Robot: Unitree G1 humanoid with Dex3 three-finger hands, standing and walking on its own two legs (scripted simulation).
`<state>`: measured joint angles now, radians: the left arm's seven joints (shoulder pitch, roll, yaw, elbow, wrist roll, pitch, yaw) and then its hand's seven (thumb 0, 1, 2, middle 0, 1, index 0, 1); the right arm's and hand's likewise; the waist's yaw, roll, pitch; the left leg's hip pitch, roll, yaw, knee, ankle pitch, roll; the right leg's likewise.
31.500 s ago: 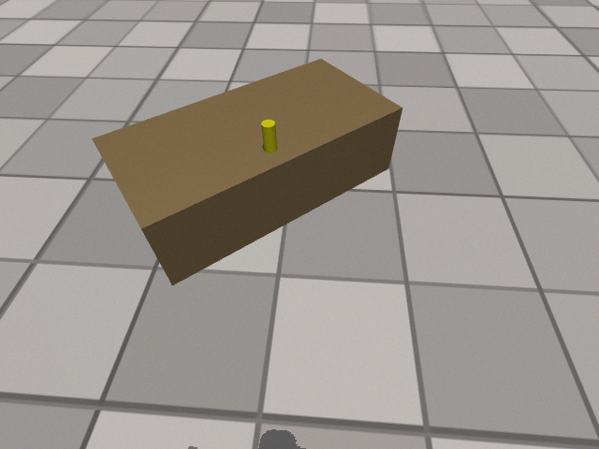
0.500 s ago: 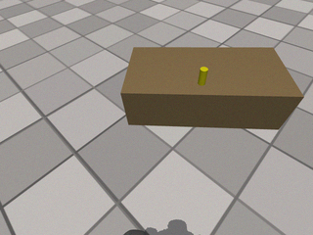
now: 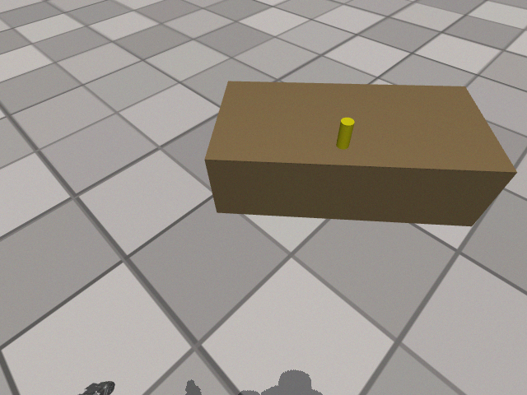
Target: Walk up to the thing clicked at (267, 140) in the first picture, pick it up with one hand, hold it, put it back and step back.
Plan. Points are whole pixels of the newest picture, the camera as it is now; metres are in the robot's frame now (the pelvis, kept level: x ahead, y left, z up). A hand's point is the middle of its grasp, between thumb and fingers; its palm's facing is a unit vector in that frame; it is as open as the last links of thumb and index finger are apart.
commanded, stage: step back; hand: right
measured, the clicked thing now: (345, 133) +1.08 -0.26 -0.34
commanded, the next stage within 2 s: stand in 0.28 s
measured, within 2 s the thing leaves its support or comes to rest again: neither
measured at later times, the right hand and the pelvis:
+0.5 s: hand out of the picture +0.12 -0.24 -0.13, palm faces -0.02 +0.95 -0.32, open 7.4 cm; pelvis +0.00 +0.00 +0.02, yaw -1 degrees
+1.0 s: hand out of the picture +0.04 -0.26 -0.14, palm faces +0.00 +0.94 -0.33, open 7.4 cm; pelvis -0.01 +0.00 +0.02, yaw -1 degrees
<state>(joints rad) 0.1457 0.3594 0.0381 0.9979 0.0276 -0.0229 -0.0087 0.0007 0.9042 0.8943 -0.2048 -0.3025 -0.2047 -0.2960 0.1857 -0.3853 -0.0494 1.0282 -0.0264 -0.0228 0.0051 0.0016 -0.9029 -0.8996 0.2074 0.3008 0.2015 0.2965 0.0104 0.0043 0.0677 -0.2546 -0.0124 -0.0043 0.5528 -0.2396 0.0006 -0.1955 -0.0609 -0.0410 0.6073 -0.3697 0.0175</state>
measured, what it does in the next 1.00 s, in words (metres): stands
